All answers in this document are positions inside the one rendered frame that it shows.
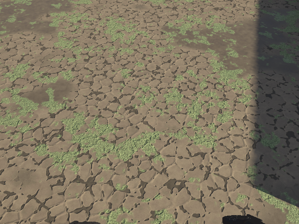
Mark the right robot hand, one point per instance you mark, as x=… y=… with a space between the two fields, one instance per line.
x=238 y=219

